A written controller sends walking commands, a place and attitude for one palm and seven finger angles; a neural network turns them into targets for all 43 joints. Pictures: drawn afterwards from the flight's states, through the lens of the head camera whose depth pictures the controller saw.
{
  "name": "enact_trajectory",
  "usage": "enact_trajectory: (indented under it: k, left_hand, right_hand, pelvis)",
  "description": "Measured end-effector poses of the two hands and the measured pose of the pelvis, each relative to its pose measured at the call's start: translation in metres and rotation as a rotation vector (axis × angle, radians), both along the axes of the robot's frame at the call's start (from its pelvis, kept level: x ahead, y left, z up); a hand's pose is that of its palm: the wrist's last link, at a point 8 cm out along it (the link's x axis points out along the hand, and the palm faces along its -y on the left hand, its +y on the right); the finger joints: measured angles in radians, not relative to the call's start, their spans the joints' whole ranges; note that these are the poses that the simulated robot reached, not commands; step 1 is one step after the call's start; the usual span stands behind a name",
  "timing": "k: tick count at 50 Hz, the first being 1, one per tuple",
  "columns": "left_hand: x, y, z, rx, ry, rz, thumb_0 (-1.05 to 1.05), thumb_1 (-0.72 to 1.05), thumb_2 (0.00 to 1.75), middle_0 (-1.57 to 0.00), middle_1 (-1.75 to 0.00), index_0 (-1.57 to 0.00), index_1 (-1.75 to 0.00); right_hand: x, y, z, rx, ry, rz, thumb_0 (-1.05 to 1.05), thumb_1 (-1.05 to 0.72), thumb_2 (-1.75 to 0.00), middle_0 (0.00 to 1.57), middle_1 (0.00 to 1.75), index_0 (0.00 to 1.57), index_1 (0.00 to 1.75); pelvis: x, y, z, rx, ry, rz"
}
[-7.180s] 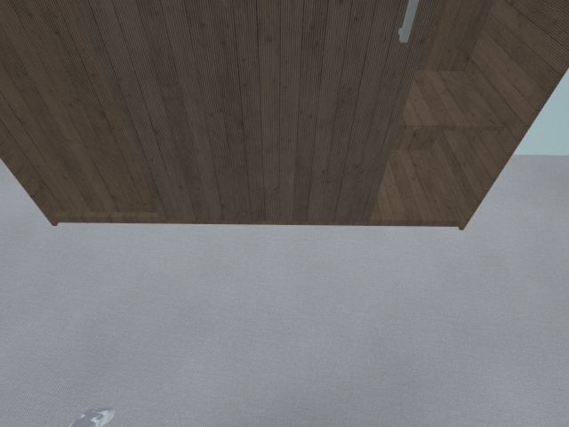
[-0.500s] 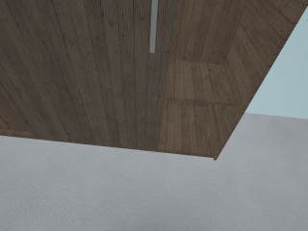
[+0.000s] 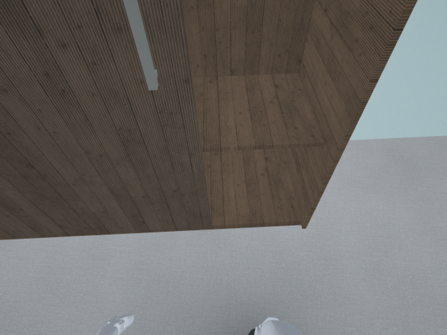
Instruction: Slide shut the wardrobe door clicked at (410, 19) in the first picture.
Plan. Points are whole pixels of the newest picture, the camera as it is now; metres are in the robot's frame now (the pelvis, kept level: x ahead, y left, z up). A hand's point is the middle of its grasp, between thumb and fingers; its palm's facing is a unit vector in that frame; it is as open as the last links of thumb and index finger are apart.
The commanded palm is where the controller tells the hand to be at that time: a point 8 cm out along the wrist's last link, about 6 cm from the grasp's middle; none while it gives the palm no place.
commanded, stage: take the last steps up to it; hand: left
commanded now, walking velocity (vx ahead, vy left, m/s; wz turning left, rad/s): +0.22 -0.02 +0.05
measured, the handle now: (142, 37) +0.60 +0.17 +0.22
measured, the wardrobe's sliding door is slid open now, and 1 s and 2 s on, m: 0.43 0.43 0.43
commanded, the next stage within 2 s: come to a stop and stand still in 0.18 s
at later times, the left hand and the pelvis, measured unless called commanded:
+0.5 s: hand out of the picture +0.11 +0.16 -0.16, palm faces +0.10 -0.99 -0.14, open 7.3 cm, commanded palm none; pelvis +0.14 +0.01 +0.02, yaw -1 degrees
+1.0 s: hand out of the picture +0.13 +0.12 -0.12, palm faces +0.01 -0.96 -0.27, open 7.3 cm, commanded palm none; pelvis +0.10 -0.06 +0.03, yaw -2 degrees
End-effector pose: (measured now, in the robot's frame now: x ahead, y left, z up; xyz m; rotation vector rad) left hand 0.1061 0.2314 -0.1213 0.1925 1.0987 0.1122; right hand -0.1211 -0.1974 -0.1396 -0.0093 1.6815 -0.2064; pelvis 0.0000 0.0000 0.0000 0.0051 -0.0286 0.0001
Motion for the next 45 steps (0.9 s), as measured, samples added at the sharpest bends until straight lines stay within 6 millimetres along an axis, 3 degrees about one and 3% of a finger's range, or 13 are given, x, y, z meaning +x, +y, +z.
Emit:
enact_trajectory:
  k: [6,11,16,21,26,30,38,41,45]
  left_hand:
    - [0.003,-0.014,0.013,0.005,0.072,0.064,-0.01,0.93,0.90,-0.20,-0.30,-0.20,-0.30]
    - [0.000,-0.014,0.015,0.004,0.149,0.079,-0.01,0.94,0.90,-0.20,-0.30,-0.20,-0.30]
    - [-0.007,-0.018,0.008,-0.038,0.218,0.126,-0.01,0.93,0.90,-0.20,-0.30,-0.20,-0.30]
    - [-0.010,-0.021,-0.006,-0.077,0.304,0.169,0.00,0.92,0.90,-0.19,-0.30,-0.20,-0.30]
    - [-0.003,-0.022,-0.007,-0.088,0.360,0.158,0.00,0.91,0.90,-0.19,-0.30,-0.20,-0.30]
    - [0.008,-0.013,-0.003,-0.054,0.366,0.133,0.00,0.91,0.90,-0.20,-0.30,-0.20,-0.30]
    - [0.030,0.001,0.013,0.082,0.269,0.101,0.00,0.91,0.90,-0.19,-0.30,-0.20,-0.30]
    - [0.030,-0.008,0.014,0.122,0.214,0.087,0.00,0.91,0.90,-0.19,-0.30,-0.20,-0.30]
    - [0.025,-0.033,0.026,0.104,0.197,0.074,0.00,0.91,0.90,-0.19,-0.30,-0.20,-0.30]
  right_hand:
    - [0.128,-0.037,0.010,-0.051,-0.233,0.070,0.01,-0.91,-0.90,0.20,0.29,0.20,0.30]
    - [0.223,-0.047,0.023,-0.072,-0.400,0.118,0.01,-0.91,-0.90,0.20,0.29,0.20,0.30]
    - [0.290,-0.039,0.031,-0.073,-0.474,0.175,0.01,-0.92,-0.90,0.20,0.29,0.20,0.30]
    - [0.334,-0.016,0.029,-0.074,-0.500,0.218,0.00,-0.91,-0.90,0.20,0.29,0.20,0.30]
    - [0.349,0.003,0.030,-0.063,-0.484,0.203,0.00,-0.91,-0.90,0.20,0.29,0.20,0.30]
    - [0.344,0.000,0.024,-0.067,-0.466,0.170,-0.01,-0.92,-0.90,0.20,0.30,0.21,0.30]
    - [0.299,-0.054,0.010,-0.092,-0.398,0.131,-0.01,-0.92,-0.90,0.21,0.30,0.21,0.30]
    - [0.279,-0.078,-0.001,-0.081,-0.385,0.106,0.00,-0.91,-0.90,0.20,0.30,0.21,0.30]
    - [0.256,-0.098,0.004,-0.062,-0.347,0.091,0.00,-0.91,-0.90,0.20,0.29,0.20,0.30]
  pelvis:
    - [0.038,-0.013,0.020,-0.008,0.011,0.008]
    - [0.069,-0.016,0.028,-0.015,0.030,0.005]
    - [0.100,-0.010,0.029,-0.027,0.032,0.007]
    - [0.129,0.002,0.023,-0.034,0.016,0.006]
    - [0.140,0.008,0.025,-0.004,0.017,-0.013]
    - [0.133,0.008,0.024,0.012,0.029,-0.023]
    - [0.108,-0.020,0.020,0.017,0.037,-0.040]
    - [0.102,-0.038,0.012,0.029,0.028,-0.038]
    - [0.102,-0.052,0.022,0.030,0.019,-0.033]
